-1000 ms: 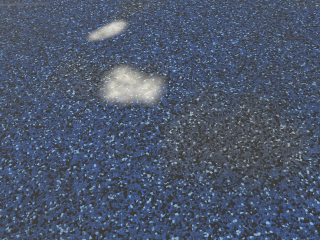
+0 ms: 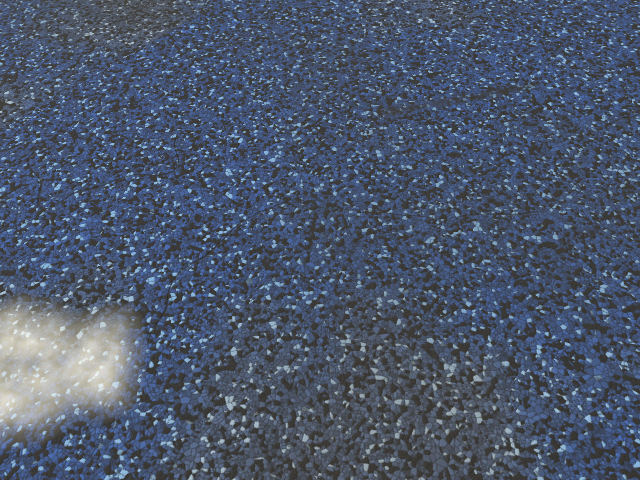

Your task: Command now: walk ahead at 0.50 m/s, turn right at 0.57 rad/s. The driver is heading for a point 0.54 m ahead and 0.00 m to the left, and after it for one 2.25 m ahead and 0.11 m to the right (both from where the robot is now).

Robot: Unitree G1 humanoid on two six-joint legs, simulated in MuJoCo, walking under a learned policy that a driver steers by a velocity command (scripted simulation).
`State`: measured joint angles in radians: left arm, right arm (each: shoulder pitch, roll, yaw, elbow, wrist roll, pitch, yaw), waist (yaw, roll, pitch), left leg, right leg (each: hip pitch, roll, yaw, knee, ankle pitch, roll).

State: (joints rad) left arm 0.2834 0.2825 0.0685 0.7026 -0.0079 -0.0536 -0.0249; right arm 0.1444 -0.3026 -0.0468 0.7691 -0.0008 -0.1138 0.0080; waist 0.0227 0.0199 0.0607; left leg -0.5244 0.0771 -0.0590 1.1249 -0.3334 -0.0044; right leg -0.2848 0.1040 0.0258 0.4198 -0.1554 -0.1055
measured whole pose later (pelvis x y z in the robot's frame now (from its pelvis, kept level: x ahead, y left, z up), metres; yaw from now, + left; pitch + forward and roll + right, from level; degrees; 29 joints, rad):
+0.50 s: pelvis +0.29 +0.05 +0.00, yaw -13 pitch +1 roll +1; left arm 0.26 0.29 0.05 0.68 -0.01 -0.05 0.01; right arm 0.29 -0.27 -0.05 0.82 0.00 -0.10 0.02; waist -0.04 -0.04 0.01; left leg -0.23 -0.05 0.01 0.38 -0.18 0.04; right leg -0.54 -0.03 0.06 1.08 -0.33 -0.02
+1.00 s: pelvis +0.50 -0.06 +0.00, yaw -14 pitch +2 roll +0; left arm 0.18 0.25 0.04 0.72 0.02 -0.06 -0.02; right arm 0.20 -0.31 -0.04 0.84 0.00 -0.03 -0.01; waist 0.00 0.04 0.05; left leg -0.48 0.06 -0.03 0.94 -0.40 -0.07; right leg -0.30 0.04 -0.03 0.39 -0.12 -0.06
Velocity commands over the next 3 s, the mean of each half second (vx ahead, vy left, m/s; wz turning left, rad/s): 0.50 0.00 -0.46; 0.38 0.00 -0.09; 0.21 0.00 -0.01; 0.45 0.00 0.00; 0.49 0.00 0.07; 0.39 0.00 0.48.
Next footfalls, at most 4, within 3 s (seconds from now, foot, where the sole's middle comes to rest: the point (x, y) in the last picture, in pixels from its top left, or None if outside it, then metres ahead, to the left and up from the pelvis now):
0.30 left None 0.36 0.14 -0.78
0.80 right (433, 422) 0.57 -0.17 -0.78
1.16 left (328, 378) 0.66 0.05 -0.78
1.76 left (347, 279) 0.92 0.01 -0.78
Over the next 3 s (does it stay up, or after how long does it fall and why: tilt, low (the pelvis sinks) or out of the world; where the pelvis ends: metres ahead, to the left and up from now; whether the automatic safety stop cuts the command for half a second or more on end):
stays up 1.36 -0.19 -0.01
